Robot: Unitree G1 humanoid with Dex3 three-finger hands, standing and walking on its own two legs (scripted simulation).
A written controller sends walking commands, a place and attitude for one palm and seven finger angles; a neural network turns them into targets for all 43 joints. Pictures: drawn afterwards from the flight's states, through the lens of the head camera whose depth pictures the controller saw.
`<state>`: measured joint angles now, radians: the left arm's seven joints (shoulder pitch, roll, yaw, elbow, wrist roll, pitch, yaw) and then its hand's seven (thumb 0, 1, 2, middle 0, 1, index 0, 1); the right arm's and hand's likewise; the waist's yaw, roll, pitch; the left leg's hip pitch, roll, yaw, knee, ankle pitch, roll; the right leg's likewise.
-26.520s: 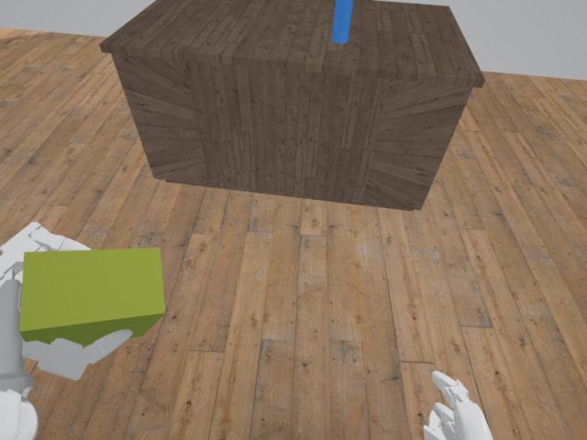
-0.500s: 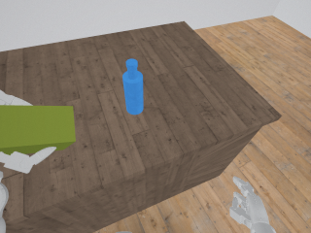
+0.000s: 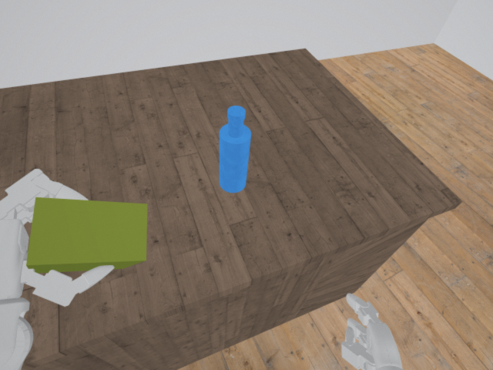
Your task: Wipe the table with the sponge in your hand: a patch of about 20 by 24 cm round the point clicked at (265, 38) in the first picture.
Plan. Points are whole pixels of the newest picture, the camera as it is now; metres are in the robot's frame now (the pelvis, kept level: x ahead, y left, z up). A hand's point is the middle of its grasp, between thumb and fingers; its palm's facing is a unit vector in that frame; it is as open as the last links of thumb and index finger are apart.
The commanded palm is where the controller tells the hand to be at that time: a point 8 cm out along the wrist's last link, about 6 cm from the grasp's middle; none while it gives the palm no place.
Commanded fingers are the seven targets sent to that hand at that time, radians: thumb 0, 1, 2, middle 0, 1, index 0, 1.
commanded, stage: come to a stop and stand still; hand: left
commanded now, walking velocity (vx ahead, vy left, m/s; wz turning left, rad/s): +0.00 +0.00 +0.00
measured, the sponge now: (102, 239) +0.24 +0.21 +0.13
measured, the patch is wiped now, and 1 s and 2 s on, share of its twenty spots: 0.00 0.00 0.00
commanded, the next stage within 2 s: look again from close up in 0.14 s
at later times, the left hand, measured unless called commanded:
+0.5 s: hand (65, 244) +0.22 +0.24 +0.16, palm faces +0.38 -0.84 -0.38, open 10.3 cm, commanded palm +0.16 +0.27 +0.17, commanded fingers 0.00 0.10 1.30 -1.20 -1.60 -1.20 -1.60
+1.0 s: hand (60, 283) +0.17 +0.22 +0.16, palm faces +0.43 -0.67 -0.61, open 10.3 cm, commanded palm +0.14 +0.26 +0.18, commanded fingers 0.00 0.10 1.30 -1.20 -1.60 -1.20 -1.60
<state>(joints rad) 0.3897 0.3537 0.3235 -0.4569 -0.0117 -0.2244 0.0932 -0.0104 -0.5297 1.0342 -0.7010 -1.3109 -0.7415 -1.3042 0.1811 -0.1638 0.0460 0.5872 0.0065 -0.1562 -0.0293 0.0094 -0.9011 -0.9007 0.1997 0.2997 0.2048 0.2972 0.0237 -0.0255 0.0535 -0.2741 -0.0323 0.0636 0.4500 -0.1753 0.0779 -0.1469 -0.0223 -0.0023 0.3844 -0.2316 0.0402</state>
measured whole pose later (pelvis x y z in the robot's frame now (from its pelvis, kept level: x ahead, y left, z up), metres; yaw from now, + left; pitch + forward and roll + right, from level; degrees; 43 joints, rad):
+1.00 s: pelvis -0.04 -0.06 -0.02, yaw +4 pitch -2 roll -1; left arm 0.29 0.53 0.36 -0.40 0.08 -0.11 0.06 -0.01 -0.53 1.04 -0.70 -1.31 -0.74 -1.30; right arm 0.12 -0.24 0.04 0.60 -0.01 -0.09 -0.04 0.01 -0.90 -0.90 0.20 0.30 0.20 0.30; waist 0.08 0.02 0.04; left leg -0.43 0.01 -0.03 0.66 -0.21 0.00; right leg -0.31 0.02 -0.10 0.67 -0.34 -0.04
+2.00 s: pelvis -0.01 -0.04 -0.02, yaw +1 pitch +0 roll -1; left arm 0.18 0.62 0.16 -0.35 0.57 0.44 0.02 0.00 -0.53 1.04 -0.70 -1.30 -0.74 -1.29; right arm 0.06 -0.27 0.07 0.54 0.07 0.06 -0.07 0.01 -0.90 -0.90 0.20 0.30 0.20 0.30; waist 0.12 0.12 -0.04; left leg -0.41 -0.03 -0.04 0.67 -0.26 0.03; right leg -0.29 0.02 -0.04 0.64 -0.36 -0.02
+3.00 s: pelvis -0.02 -0.07 -0.01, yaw +1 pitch -4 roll +0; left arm 0.14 0.58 -0.09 -0.27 0.88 0.33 -0.02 0.00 -0.53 1.04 -0.71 -1.29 -0.75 -1.28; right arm 0.01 -0.27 0.07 0.65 0.03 -0.01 -0.07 0.01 -0.90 -0.90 0.20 0.30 0.20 0.30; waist 0.15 0.13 0.01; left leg -0.28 0.00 -0.04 0.54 -0.19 -0.01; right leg -0.18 0.05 -0.04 0.55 -0.30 -0.06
